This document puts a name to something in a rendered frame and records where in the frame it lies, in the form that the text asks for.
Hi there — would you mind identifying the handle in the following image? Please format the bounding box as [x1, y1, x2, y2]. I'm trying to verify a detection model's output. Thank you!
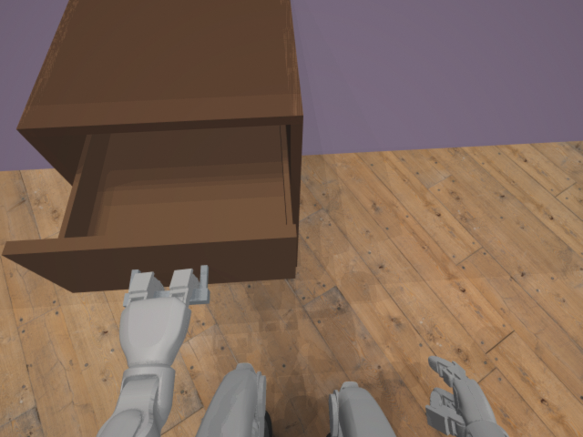
[123, 265, 210, 308]

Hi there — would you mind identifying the robot right thigh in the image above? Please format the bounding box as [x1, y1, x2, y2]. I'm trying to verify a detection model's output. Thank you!
[329, 387, 396, 437]

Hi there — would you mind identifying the left robot forearm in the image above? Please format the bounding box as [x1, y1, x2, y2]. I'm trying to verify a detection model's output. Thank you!
[96, 363, 176, 437]

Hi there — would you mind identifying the drawer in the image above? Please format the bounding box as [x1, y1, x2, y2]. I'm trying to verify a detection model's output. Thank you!
[2, 125, 297, 293]

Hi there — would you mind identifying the robot left hand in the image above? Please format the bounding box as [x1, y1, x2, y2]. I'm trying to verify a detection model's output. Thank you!
[119, 269, 199, 368]

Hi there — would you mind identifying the cabinet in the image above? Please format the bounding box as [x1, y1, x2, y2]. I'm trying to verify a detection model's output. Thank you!
[16, 0, 303, 267]

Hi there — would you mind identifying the robot right hand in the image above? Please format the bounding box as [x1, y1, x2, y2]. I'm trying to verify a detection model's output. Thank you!
[425, 356, 497, 437]

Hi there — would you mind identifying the robot left shin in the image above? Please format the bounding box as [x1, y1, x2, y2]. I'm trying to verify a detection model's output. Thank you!
[223, 363, 264, 437]

